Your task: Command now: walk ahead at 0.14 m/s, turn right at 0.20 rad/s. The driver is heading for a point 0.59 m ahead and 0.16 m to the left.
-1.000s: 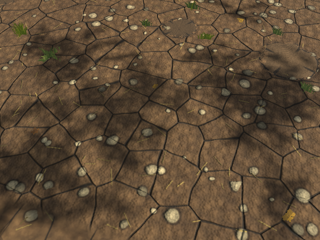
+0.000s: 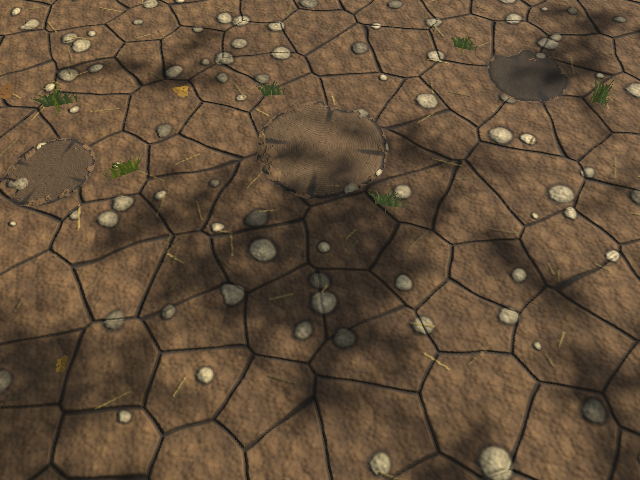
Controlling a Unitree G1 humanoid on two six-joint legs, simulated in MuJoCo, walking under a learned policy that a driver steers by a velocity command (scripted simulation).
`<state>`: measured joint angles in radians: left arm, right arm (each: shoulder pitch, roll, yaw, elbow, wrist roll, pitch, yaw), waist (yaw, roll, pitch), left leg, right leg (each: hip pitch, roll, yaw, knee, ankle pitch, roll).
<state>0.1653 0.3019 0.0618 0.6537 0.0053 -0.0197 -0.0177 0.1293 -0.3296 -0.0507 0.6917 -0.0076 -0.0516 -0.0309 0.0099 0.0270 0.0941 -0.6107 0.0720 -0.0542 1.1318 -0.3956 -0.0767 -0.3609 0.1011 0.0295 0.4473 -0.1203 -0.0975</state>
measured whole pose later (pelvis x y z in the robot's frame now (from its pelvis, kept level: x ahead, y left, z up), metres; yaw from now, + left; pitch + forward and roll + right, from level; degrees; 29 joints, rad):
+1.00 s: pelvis +0.08 +0.02 +0.01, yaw +28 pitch +1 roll +0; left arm 0.17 0.28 0.07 0.74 -0.01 0.02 0.02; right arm 0.17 -0.30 -0.07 0.62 0.01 0.06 0.00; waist 0.03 0.01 0.06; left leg -0.38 0.03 -0.01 0.75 -0.39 -0.08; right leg -0.21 -0.06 -0.11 0.44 -0.24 0.00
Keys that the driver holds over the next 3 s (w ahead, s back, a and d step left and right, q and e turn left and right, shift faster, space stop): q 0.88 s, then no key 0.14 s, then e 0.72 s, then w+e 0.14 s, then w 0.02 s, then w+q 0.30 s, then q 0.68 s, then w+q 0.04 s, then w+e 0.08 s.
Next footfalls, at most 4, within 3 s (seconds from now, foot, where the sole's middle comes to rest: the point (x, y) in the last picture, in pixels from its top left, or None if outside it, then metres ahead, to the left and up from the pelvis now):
0.26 left None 0.13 0.16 -0.77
0.64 right None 0.17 -0.08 -0.77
1.06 left None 0.06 0.16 -0.77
1.52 right None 0.13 -0.07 -0.77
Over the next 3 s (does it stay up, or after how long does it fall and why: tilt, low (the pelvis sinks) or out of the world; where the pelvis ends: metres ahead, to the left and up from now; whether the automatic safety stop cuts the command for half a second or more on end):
stays up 0.34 0.10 0.00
